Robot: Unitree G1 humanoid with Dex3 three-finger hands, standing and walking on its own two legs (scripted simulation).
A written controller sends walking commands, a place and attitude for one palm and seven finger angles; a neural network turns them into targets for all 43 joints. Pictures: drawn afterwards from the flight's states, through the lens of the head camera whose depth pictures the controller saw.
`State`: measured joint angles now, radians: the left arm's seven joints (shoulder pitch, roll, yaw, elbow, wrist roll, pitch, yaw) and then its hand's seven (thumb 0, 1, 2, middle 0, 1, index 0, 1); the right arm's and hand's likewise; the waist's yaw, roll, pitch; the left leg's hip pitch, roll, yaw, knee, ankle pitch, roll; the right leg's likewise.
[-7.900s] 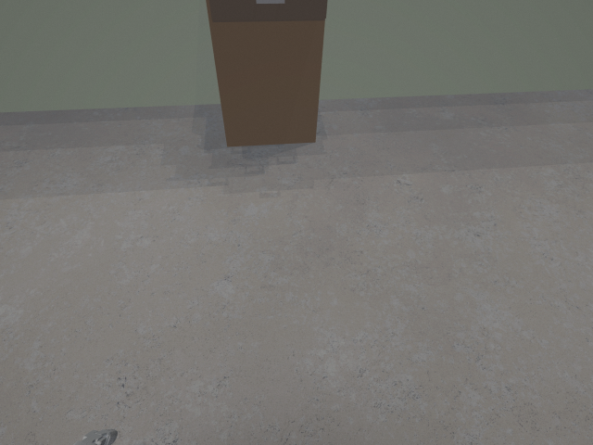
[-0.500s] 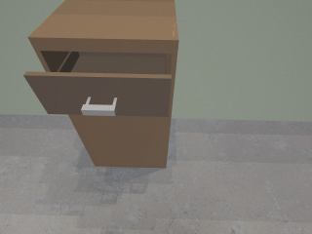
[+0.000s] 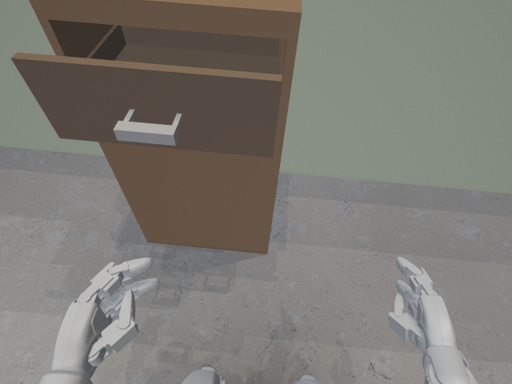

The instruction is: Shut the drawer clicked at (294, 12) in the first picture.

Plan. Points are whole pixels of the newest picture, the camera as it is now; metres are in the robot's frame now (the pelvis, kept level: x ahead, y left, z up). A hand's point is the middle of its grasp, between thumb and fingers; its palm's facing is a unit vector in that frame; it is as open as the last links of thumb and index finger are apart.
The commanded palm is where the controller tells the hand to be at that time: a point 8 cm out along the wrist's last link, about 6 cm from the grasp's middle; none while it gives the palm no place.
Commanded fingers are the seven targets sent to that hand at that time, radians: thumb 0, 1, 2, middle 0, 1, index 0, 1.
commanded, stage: raise the hand and make a fist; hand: left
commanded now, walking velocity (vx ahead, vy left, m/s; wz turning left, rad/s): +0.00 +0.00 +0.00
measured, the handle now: (151, 124) +0.51 +0.25 +0.10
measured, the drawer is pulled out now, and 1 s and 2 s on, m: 0.14 0.14 0.14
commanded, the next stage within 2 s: bring the fist close to the handle in 1.44 s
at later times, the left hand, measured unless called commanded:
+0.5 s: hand (115, 243) +0.26 +0.22 +0.11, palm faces +0.00 -1.00 -0.05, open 3.4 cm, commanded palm +0.24 +0.26 +0.13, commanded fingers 0.00 0.90 0.90 -1.18 -1.36 -1.18 -1.36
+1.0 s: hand (105, 181) +0.30 +0.22 +0.19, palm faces +0.02 -1.00 -0.05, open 3.2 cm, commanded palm +0.28 +0.26 +0.19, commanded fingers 0.00 0.90 0.90 -1.40 -1.60 -1.40 -1.60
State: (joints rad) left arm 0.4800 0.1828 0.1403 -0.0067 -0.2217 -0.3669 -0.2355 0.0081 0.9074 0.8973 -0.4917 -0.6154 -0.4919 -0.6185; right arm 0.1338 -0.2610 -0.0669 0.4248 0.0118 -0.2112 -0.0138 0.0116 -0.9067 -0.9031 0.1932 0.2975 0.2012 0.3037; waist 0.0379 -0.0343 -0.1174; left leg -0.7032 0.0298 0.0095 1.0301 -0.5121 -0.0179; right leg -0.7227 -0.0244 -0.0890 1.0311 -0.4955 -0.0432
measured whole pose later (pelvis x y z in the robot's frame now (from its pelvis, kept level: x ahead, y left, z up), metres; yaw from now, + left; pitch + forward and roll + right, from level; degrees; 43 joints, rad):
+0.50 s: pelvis +0.00 +0.00 +0.04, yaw -1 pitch +7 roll +0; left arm 0.18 0.29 0.28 0.12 -0.32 -0.26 -0.33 0.01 0.90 0.90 -0.99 -1.16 -0.99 -1.16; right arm 0.33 -0.30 -0.01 0.60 0.05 -0.24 -0.07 0.02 -0.90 -0.90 0.20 0.30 0.20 0.30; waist -0.01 0.02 -0.06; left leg -0.50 0.03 0.02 0.78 -0.40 -0.01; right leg -0.52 -0.01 -0.08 0.78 -0.38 -0.03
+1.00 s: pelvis +0.01 +0.03 +0.06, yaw +0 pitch +1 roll -1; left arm -0.04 0.25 0.17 0.00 -0.22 0.02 -0.20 0.01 0.90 0.90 -1.38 -1.58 -1.38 -1.58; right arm 0.21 -0.20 0.09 0.59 0.04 -0.22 -0.05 0.01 -0.90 -0.90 0.20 0.30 0.21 0.30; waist 0.05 0.03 -0.04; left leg -0.29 -0.01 0.03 0.62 -0.34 0.03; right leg -0.29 -0.04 -0.08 0.59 -0.30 0.01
